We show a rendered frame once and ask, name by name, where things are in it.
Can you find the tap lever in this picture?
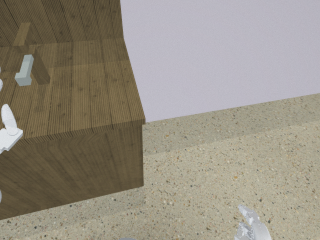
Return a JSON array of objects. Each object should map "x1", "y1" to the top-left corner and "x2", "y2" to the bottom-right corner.
[{"x1": 14, "y1": 54, "x2": 34, "y2": 86}]

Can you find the left robot hand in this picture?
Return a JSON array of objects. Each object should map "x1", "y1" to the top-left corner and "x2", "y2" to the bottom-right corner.
[{"x1": 0, "y1": 67, "x2": 23, "y2": 154}]

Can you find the right robot hand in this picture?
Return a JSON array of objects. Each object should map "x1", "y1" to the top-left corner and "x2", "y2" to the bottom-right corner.
[{"x1": 234, "y1": 204, "x2": 272, "y2": 240}]

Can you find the counter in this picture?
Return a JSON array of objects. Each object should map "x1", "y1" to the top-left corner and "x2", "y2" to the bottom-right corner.
[{"x1": 0, "y1": 0, "x2": 146, "y2": 220}]

